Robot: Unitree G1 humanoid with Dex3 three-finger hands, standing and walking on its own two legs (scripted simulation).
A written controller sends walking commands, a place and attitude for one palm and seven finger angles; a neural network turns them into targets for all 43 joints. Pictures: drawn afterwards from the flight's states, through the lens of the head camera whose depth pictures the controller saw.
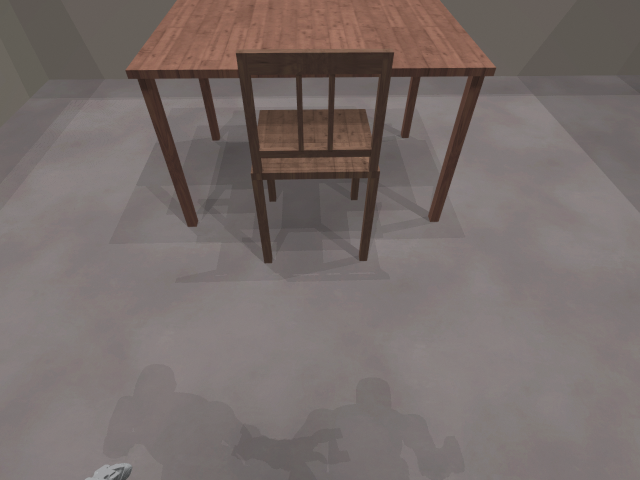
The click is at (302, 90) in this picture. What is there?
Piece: chair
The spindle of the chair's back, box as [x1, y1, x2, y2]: [296, 75, 303, 150]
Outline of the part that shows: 296,75 299,150 303,150 301,75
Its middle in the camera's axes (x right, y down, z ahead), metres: -0.06 -0.37 +1.14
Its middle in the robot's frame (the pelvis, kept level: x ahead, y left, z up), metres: +1.10 +0.11 -0.10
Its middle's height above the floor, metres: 0.67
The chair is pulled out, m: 0.00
